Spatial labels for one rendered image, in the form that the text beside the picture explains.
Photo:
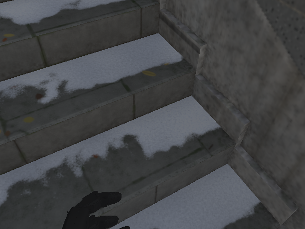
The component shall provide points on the robot left hand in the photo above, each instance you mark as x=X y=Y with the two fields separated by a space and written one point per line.
x=79 y=215

